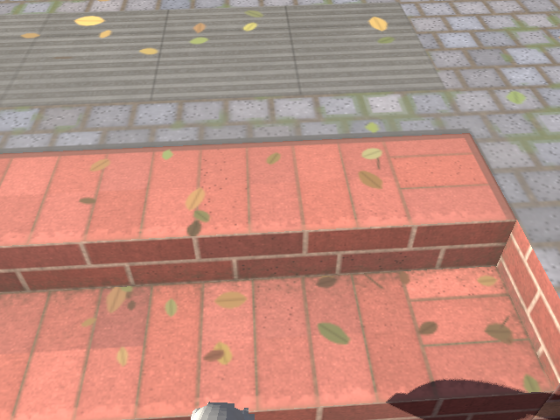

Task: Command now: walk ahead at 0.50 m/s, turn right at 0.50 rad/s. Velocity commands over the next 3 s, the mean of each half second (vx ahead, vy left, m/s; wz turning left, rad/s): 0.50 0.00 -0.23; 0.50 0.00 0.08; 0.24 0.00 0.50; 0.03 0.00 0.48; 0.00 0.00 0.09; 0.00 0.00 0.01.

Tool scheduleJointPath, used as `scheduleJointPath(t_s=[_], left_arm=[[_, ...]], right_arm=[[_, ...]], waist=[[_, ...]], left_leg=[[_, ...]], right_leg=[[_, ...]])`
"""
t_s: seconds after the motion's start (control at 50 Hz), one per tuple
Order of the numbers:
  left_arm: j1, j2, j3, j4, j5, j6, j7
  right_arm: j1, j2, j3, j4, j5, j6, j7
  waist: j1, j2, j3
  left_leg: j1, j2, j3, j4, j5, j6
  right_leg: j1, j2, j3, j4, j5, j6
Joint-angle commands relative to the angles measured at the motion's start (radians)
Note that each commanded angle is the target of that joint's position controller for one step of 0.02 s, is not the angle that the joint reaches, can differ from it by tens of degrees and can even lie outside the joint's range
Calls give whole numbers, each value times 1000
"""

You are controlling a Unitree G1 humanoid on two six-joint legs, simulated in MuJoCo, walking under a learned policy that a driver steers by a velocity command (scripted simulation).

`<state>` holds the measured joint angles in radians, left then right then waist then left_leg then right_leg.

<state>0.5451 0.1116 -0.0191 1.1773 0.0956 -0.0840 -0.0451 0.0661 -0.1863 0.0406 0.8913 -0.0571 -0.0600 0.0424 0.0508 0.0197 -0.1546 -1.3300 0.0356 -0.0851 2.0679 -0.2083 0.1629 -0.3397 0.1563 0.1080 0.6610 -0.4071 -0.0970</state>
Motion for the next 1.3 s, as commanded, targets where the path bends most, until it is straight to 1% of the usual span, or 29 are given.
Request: scheduleJointPath(t_s=[0.02, 0.1, 0.16, 0.18, 0.2, 0.22, 0.24, 0.26, 0.3, 0.34, 0.42, 0.46, 0.58, 0.6, 0.62, 0.64, 0.72, 0.74, 0.76, 0.78, 0.8, 0.82, 0.86, 0.9, 0.94, 1.14, 1.2, 1.26, 1.3], left_arm=[[60, 76, -3, -4, 30, -33, -7], [-111, 159, 9, -128, -58, -43, -63], [-58, 282, 61, -140, -95, -64, -61], [-41, 274, 79, -106, -58, -64, -74], [129, 104, 53, -89, -3, -65, -83], [23, 72, 56, -92, -26, -35, -94], [-142, 117, 85, -116, -67, -18, -90], [-212, 126, 92, -136, -93, -20, -65], [-266, 89, 72, -159, -63, -17, -26], [-272, 39, 49, -172, -60, 3, -17], [-374, 53, 19, -226, -73, 19, -35], [-397, 54, 12, -220, -60, 25, -52], [-714, 67, -29, -399, -70, 35, -8], [-815, -43, -46, -530, -68, 36, 41], [-806, 11, -44, -540, -84, 45, 46], [-984, 8, -60, -553, -65, 95, -3], [-842, 49, -19, -533, -45, 118, -69], [-494, 8, -13, -406, -111, 72, 11], [-354, 7, -8, -370, -132, 41, 39], [-352, 105, 20, -388, -41, 82, 9], [-181, 203, 32, -332, -67, 79, -5], [-20, 259, 74, -288, -7, 102, -9], [-175, 195, 72, -196, -44, 52, -5], [-339, -1, 12, -153, -45, 35, -23], [-407, -61, -12, -145, -27, 13, -23], [-35, 75, -16, -46, 53, -9, 14], [-80, 165, -4, -115, -19, -43, -13], [-121, 312, 50, -178, -79, -78, 6], [-64, 244, 59, -238, -47, -81, 9]], right_arm=[[-273, -41, 19, -178, 0, -1, -25], [-306, 63, 48, -234, 3, 60, 20], [-200, -97, -17, -196, 17, 48, 45], [-15, -138, -44, -142, 21, 31, 35], [203, -151, -46, -61, 25, 22, 32], [447, -182, -62, 11, -23, 38, 12], [505, -184, -66, 53, -36, 13, -8], [358, -186, -69, 56, -10, -12, -19], [201, 12, -32, 96, -1, -7, -18], [116, 120, 0, 134, 10, -6, -17], [170, 65, -19, 167, -36, -22, 8], [308, 48, -17, 207, -57, -22, 12], [567, 72, 11, 316, -97, -31, 16], [494, 37, -10, 278, 96, -65, -49], [514, 10, -13, 260, 112, -78, -82], [680, 69, 26, 328, -44, -49, 14], [567, -107, -21, 251, 4, -84, 64], [557, -113, -59, 221, 86, -69, -53], [573, -158, -65, 219, 102, -73, -87], [506, -113, -50, 276, -67, -67, 50], [604, 45, -28, 210, -84, -78, 103], [505, -52, -83, 254, 26, -48, 128], [403, -15, -97, 236, 32, -60, 107], [288, 33, -72, 164, 35, -58, 60], [281, 101, -47, 142, 38, -21, 52], [-192, 2, -12, -109, 47, 3, 26], [-234, 62, -4, -122, 27, 60, 53], [-97, -21, -45, -115, 40, 21, 42], [63, -112, -66, -94, 60, -1, 0]], waist=[[11, 12, 97], [-64, -165, 161], [-90, -171, 55], [-129, -181, -35], [-92, 109, -342], [-237, 265, -293], [-279, 250, -56], [-201, 183, 89], [-91, -81, 49], [-13, -58, 49], [3, -41, 76], [-36, 74, 93], [-108, -4, 152], [-51, -31, 334], [-75, -66, 330], [-161, 119, 72], [-13, 167, 56], [48, 32, 31], [109, 94, -13], [154, 230, -114], [106, -178, -296], [204, -171, -210], [69, -63, 78], [-44, 83, 54], [-143, 48, 68], [-24, -102, 73], [-65, -150, 111], [-154, -139, 72], [-115, -15, -232]], left_leg=[[-153, 59, 25, -236, -67, -2], [647, 36, 248, -551, 1, -105], [664, -114, 319, -963, -156, -96], [831, -91, 188, -1072, -70, -48], [1345, 75, -266, -1196, 82, 155], [1534, 237, -774, -1593, -297, 238], [1344, 225, -873, -1689, -687, 135], [1129, 224, -760, -1665, -664, 119], [969, 231, -513, -1620, -334, 94], [912, 192, -329, -1650, -141, 47], [881, 96, 9, -1735, -23, 10], [945, 102, -1, -1768, 7, 64], [1262, 164, -36, -1834, 49, 45], [996, 157, -43, -1947, -37, -5], [954, 152, -35, -2030, 39, 8], [1172, 243, -38, -2002, 212, 52], [1257, 230, 142, -1878, 1339, 105], [1389, 195, 153, -1696, 1520, 33], [1366, 224, 127, -1498, 1567, 9], [1111, 228, 58, -1356, 1428, 20], [672, 7, -26, -1061, 521, -23], [611, -103, -179, -463, 213, -48], [343, -106, -229, -22, 288, 2], [278, -68, -233, 47, 285, 100], [250, -6, -177, -34, 285, 135], [-28, 49, 65, -338, 166, 58], [352, 32, 237, -631, -75, -16], [558, -101, 250, -966, -64, -25], [1100, -22, -90, -1002, 397, 134]], right_leg=[[125, -253, 317, -260, 137, -133], [-400, -329, 220, -546, 491, -203], [150, -339, 138, -326, 1460, -176], [203, -298, 102, -88, 1585, -130], [-124, -184, 132, 194, 1179, -77], [-494, 6, 197, 558, 262, -30], [-699, -7, 282, 952, 365, -48], [-750, -51, 242, 1090, 451, -64], [-717, -86, 210, 1216, 512, -130], [-789, -119, 202, 1280, 481, -167], [-869, -156, 59, 1216, 460, -156], [-987, -159, -18, 1466, 401, -143], [-1295, -227, -72, 1216, 430, -179], [-1095, -249, -201, 1208, 139, -24], [-968, -252, -273, 1081, 131, 24], [-994, -286, -195, 937, 305, -70], [-537, -121, -360, 666, 76, -82], [-368, -39, -429, 517, -235, -77], [-151, -50, -342, 354, -104, -79], [124, -149, -46, 292, 308, -137], [557, -379, 501, 19, 218, -314], [346, -462, 841, -254, 74, -306], [60, -456, 607, -272, -109, -235], [-21, -468, 335, -235, 139, -149], [-108, -402, 71, -271, 222, -70], [235, -369, -259, -441, 565, -78], [112, -426, -359, -505, 1054, -69], [326, -465, -359, -293, 1572, -9], [50, -368, -321, 18, 1396, 82]])
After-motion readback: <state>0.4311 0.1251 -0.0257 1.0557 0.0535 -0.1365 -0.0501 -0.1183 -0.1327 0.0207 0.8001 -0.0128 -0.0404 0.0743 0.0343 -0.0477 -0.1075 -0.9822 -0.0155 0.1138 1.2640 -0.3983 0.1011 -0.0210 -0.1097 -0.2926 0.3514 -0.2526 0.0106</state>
